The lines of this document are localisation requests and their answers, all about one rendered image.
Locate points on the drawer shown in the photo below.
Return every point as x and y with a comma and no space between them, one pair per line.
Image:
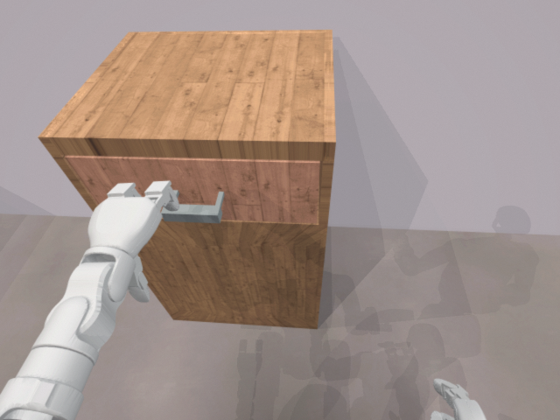
255,189

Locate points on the left robot forearm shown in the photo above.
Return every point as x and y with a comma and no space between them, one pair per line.
49,385

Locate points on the handle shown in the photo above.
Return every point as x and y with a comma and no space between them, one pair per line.
195,213

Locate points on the right robot hand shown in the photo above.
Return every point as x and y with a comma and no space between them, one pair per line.
457,398

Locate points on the cabinet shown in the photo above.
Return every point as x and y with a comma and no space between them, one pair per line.
217,94

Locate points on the left robot hand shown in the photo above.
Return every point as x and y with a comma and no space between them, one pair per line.
126,221

